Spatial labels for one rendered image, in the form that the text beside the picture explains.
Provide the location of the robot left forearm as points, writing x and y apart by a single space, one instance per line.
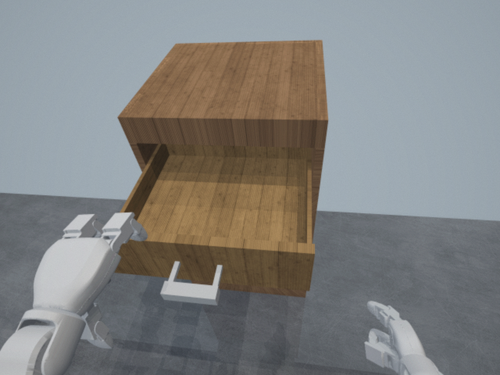
44 343

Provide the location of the cabinet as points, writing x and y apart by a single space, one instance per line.
255 93

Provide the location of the robot right forearm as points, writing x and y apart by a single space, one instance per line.
415 364

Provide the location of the right robot hand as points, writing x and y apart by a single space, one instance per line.
386 350

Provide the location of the handle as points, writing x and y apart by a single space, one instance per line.
194 293

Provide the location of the left robot hand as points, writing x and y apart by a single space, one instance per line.
75 270

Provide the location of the drawer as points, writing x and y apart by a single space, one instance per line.
247 208

